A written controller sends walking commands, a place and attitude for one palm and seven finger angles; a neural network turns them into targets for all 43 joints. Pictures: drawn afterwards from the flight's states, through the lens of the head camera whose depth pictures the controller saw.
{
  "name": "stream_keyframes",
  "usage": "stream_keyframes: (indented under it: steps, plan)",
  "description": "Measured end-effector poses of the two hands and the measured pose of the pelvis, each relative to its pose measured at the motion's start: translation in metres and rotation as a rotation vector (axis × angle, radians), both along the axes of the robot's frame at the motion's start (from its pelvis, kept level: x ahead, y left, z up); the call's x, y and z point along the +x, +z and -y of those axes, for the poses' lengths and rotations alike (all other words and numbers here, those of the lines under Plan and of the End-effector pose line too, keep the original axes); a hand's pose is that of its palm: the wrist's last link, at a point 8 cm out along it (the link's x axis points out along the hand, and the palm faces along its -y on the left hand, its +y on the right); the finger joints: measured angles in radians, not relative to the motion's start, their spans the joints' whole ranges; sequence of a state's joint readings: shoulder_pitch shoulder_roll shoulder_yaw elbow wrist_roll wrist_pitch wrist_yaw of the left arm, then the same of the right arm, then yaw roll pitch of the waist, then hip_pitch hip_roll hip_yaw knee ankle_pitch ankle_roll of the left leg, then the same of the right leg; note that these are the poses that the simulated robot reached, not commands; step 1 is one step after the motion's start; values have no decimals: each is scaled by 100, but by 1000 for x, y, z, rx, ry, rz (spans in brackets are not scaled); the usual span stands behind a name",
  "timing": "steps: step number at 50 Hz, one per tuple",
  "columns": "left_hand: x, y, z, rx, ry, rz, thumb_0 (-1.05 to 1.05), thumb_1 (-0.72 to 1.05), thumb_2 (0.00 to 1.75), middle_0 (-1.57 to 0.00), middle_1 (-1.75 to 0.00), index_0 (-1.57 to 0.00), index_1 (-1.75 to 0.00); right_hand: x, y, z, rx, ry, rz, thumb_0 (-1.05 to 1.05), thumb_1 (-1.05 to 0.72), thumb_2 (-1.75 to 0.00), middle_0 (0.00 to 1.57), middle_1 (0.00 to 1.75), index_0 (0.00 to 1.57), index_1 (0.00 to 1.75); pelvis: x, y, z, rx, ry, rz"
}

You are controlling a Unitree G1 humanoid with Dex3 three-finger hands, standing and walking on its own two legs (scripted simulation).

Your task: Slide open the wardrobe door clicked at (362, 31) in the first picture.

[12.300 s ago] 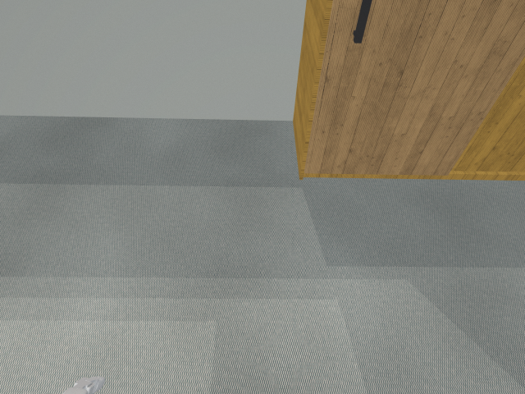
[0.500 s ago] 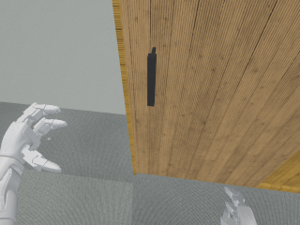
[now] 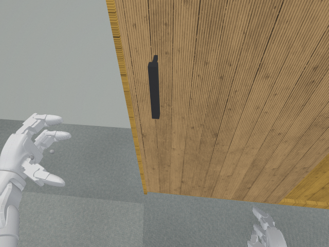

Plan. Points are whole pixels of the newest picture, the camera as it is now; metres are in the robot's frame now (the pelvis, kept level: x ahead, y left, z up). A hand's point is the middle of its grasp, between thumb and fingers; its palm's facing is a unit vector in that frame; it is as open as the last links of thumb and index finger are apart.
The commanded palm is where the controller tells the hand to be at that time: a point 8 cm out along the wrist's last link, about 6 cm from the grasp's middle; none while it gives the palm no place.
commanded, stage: raise the hand with hooked fingers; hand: left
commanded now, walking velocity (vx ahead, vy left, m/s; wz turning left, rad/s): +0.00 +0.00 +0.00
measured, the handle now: (155, 88) +0.54 +0.08 +0.11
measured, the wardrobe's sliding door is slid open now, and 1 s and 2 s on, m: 0.00 0.00 0.00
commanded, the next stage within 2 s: move the hooked fingers beside the handle in 0.06 s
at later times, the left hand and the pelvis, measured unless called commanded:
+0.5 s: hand (74, 137) +0.31 +0.24 +0.13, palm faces -0.01 -1.00 -0.01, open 14.0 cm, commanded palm +0.29 +0.29 +0.13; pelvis -0.01 +0.00 +0.00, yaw +0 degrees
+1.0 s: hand (97, 119) +0.38 +0.21 +0.12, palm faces -0.02 -1.00 +0.01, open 14.0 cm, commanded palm +0.36 +0.26 +0.12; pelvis +0.00 +0.01 +0.00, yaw -1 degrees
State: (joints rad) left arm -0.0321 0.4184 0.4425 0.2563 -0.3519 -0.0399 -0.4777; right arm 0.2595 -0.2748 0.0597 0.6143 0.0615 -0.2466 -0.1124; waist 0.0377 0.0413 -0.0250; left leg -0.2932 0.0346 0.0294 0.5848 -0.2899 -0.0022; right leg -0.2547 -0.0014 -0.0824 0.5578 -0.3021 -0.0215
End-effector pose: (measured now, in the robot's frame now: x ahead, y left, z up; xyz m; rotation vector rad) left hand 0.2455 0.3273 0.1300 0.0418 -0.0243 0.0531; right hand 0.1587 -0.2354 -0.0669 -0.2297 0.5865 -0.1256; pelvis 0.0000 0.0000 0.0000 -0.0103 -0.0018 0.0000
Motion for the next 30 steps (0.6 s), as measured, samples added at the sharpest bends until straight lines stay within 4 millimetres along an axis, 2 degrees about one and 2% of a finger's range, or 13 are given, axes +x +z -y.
stream_keyframes:
  steps: [14, 21, 30]
  plan:
    - [-2, -1, 6, -19, -9, 6, -1, -50, 30, -30, -120, -30, -120, -2, -1, 1, 4, 1, 10, 1, -90, -90, 21, 30, 21, 30, -7, -1, 3, 1, 5, 6]
    - [28, -4, 21, -29, -39, -1, -1, -50, 30, -30, -120, -30, -120, -12, -5, 2, -8, -14, -24, 1, -90, -90, 21, 30, 21, 30, -12, -2, 1, 0, 9, -1]
    - [66, -7, 35, -44, -59, -22, -1, -50, 30, -30, -120, -30, -120, -31, -11, 4, -2, -58, -77, 1, -90, -90, 21, 30, 21, 30, -9, -1, -3, 4, -11, -24]
